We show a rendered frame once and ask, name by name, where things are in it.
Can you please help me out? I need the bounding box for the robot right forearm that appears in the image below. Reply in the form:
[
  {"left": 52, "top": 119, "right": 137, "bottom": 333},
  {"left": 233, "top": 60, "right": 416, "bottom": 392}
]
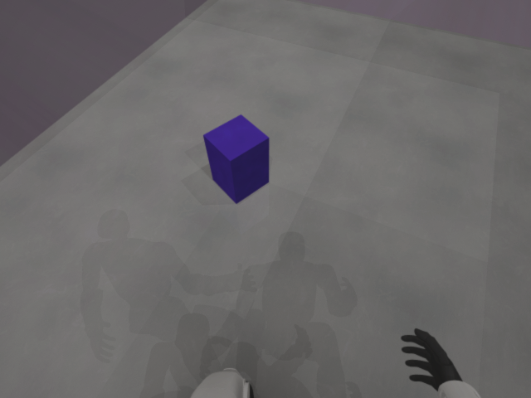
[{"left": 438, "top": 381, "right": 480, "bottom": 398}]

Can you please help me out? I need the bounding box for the left robot thigh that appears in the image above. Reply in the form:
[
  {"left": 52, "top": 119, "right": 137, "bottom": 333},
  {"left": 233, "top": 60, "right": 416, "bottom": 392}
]
[{"left": 191, "top": 371, "right": 250, "bottom": 398}]

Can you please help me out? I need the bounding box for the carton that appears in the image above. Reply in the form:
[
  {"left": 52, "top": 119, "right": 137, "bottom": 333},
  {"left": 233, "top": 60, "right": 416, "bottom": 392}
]
[{"left": 203, "top": 115, "right": 269, "bottom": 204}]

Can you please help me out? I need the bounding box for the left robot shin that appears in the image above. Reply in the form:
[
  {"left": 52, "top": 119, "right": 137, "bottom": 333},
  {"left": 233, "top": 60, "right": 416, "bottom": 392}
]
[{"left": 223, "top": 368, "right": 243, "bottom": 379}]

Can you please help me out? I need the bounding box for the robot right hand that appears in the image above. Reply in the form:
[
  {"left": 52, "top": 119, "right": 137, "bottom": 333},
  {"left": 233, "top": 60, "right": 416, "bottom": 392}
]
[{"left": 401, "top": 328, "right": 462, "bottom": 391}]

